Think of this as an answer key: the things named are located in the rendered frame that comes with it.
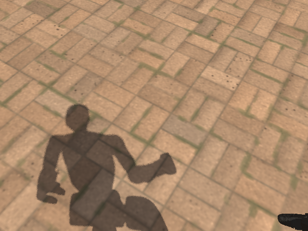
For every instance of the robot right hand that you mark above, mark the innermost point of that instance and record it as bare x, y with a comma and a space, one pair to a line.
296, 221

